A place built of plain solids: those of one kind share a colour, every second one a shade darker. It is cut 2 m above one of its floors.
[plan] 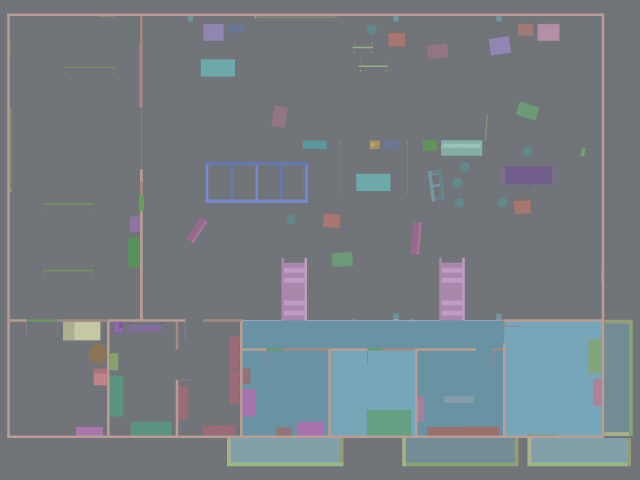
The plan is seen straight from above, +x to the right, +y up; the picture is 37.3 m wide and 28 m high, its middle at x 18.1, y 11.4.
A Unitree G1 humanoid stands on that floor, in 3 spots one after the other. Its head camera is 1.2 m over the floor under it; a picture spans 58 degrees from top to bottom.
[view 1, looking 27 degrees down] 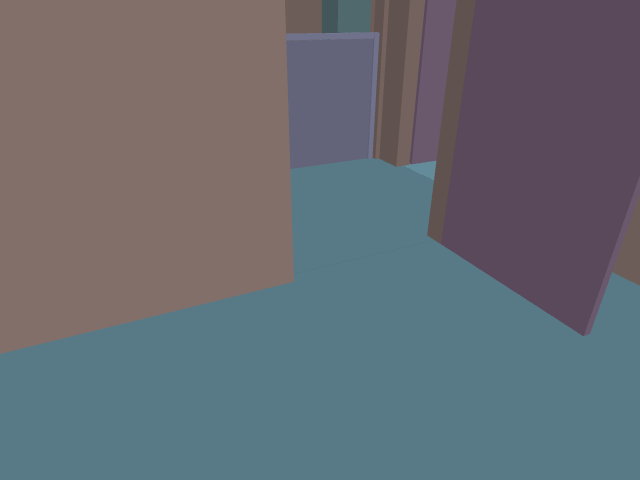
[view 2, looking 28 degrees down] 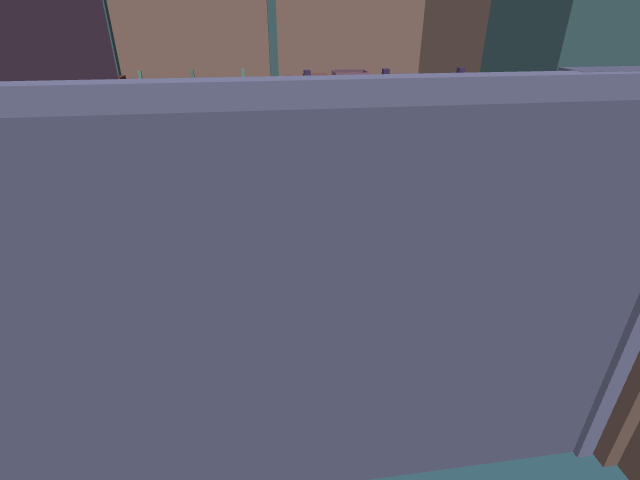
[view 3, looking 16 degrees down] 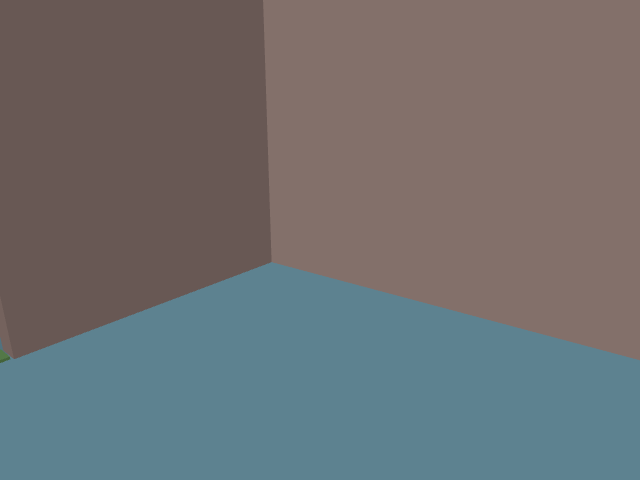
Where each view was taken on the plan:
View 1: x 26.53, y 3.17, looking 65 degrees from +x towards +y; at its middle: level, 2.64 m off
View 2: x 27.78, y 5.94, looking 82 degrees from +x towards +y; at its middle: guard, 0.86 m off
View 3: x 21.10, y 2.50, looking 37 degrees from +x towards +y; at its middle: wall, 3.32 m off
